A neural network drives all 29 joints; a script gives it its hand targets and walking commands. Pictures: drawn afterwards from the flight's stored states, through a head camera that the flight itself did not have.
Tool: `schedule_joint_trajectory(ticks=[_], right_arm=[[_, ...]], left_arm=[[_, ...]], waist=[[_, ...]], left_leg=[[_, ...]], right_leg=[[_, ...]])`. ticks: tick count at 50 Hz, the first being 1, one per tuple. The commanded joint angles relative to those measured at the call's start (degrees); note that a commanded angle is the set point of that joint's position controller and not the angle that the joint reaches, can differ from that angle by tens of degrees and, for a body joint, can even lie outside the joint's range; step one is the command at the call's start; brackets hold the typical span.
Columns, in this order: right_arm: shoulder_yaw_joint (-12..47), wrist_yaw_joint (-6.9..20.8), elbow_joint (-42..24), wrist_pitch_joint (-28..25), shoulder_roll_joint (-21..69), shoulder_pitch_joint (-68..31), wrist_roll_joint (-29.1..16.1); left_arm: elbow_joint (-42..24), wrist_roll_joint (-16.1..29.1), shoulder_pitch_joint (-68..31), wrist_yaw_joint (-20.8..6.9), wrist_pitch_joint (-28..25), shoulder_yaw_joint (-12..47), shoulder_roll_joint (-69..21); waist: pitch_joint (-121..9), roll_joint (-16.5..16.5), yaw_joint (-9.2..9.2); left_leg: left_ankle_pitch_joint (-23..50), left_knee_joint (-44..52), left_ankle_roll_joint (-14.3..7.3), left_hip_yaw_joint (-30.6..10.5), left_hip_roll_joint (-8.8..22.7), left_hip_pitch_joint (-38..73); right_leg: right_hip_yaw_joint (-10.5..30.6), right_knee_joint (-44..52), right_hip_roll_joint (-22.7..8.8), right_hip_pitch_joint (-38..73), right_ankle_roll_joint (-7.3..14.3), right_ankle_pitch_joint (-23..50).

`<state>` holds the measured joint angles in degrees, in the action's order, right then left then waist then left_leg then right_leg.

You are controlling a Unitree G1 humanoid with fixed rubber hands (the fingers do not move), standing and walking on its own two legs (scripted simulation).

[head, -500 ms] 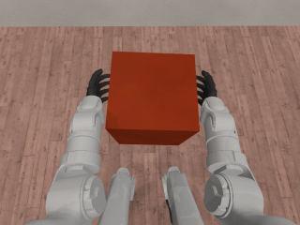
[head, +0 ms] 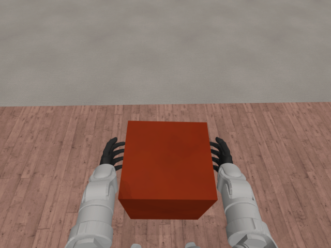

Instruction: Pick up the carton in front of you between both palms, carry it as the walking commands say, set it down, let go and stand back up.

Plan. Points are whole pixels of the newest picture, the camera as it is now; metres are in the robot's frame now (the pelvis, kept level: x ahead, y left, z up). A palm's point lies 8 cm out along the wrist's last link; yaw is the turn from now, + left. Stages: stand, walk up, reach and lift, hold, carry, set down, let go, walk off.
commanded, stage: reach and lift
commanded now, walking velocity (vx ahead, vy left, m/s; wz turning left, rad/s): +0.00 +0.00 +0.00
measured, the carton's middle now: (165, 174) +0.35 +0.00 -0.10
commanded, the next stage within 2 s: hold in 1.34 s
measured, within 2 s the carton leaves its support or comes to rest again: neither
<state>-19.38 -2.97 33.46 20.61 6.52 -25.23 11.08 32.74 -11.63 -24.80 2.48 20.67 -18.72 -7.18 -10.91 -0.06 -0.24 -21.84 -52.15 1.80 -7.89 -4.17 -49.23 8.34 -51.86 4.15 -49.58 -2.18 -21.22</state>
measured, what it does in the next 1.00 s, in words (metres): rises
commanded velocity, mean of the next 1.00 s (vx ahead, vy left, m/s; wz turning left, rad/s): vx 0.00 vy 0.00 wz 0.00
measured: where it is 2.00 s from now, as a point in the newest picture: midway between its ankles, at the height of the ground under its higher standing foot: outside the picture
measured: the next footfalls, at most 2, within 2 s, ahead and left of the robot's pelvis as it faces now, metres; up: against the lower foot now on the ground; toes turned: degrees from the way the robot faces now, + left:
none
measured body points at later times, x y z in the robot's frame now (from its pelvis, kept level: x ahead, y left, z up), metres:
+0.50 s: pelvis +0.01 +0.00 +0.05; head -0.02 +0.00 +0.50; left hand +0.31 +0.15 +0.07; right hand +0.31 -0.15 +0.07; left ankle +0.03 +0.13 -0.68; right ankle +0.03 -0.14 -0.68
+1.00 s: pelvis +0.02 +0.00 +0.06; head -0.01 +0.00 +0.51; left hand +0.32 +0.15 +0.08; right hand +0.32 -0.15 +0.08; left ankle +0.03 +0.13 -0.68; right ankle +0.03 -0.14 -0.68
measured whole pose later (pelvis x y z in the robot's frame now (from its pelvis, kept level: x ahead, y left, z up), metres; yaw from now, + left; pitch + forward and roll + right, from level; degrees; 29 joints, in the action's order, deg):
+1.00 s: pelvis +0.02 +0.00 +0.06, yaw +0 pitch -3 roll +0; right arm -14.8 -0.5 19.3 37.1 8.9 -15.9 15.8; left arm 18.9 -15.7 -15.5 -0.4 37.1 -14.1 -8.8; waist -0.6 0.0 0.2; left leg -12.5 -24.2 1.1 -8.2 -2.0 -8.4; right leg 8.3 -24.2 2.1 -8.9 -1.1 -12.1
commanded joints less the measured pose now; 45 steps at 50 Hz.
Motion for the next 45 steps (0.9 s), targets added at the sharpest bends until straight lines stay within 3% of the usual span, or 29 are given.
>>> schedule_joint_trajectory(ticks=[1, 13, 19, 23, 30, 45], right_arm=[[35.09, 15.36, -0.86, -0.03, 61.42, -29.28, -8.83], [40.28, 16.25, -10.45, 8.40, 60.34, -19.00, -10.73], [37.03, 16.87, -11.08, 12.64, 58.43, -18.67, -8.90], [34.09, 17.74, -8.93, 12.89, 58.65, -23.10, -7.72], [36.32, 18.17, -10.67, 12.34, 61.07, -28.16, -9.36], [37.38, 17.63, -14.38, 14.12, 58.71, -22.71, -9.62]], left_arm=[[-1.03, 8.83, -29.53, -13.98, -0.29, 34.58, -60.59], [-10.75, 11.16, -19.73, -15.39, 8.34, 40.09, -59.52], [-10.35, 9.34, -18.88, -16.31, 12.40, 36.29, -57.52], [-8.30, 8.23, -23.48, -17.33, 12.61, 33.34, -57.58], [-10.57, 9.48, -28.84, -17.82, 12.02, 35.35, -59.20], [-14.15, 9.71, -22.83, -17.08, 13.78, 36.65, -57.42]], waist=[[-28.45, 0.14, 0.07], [-13.90, 0.21, 0.25], [-2.63, -0.05, 0.39], [0.04, -0.13, 0.52], [-6.58, -0.11, 0.54], [-6.60, 0.10, 0.59]], left_leg=[[19.91, 10.46, -0.90, 3.87, -2.95, 23.42], [24.71, 25.19, -0.47, 3.45, -1.52, 39.56], [14.74, 29.45, -0.91, 3.93, -1.32, 39.62], [8.14, 29.75, -1.39, 4.54, -0.99, 38.13], [10.96, 28.56, -1.32, 4.65, -1.17, 40.56], [18.94, 30.77, -0.75, 4.55, -1.61, 44.55]], right_leg=[[-4.62, 10.01, 3.17, 23.00, 1.13, 18.91], [-4.11, 24.69, 1.76, 39.98, 0.86, 24.00], [-4.54, 29.13, 1.52, 40.20, 1.37, 13.86], [-4.89, 29.38, 1.14, 39.33, 1.68, 7.41], [-4.82, 28.30, 1.06, 41.93, 1.35, 10.28], [-4.97, 30.39, 1.60, 45.20, 0.91, 18.33]])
